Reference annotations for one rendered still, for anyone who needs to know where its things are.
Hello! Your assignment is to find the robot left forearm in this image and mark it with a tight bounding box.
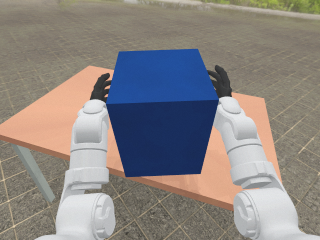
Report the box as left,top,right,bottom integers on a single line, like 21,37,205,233
55,99,109,232

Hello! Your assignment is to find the right robot upper arm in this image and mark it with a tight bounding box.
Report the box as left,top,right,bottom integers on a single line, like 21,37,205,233
233,187,320,240

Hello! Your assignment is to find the left robot hand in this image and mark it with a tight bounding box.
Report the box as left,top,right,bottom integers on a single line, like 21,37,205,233
90,73,112,103

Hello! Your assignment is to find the carton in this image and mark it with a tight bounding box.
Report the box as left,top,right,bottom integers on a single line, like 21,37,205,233
106,48,219,177

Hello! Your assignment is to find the robot right forearm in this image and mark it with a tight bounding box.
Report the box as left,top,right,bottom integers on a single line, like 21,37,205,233
213,96,299,226

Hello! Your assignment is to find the right robot hand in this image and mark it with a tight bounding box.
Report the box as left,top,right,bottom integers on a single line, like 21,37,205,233
207,65,232,99

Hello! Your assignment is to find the table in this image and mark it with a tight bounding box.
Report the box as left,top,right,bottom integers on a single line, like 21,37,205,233
0,65,282,212

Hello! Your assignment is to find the left robot upper arm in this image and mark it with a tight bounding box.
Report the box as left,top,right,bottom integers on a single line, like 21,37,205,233
34,192,116,240

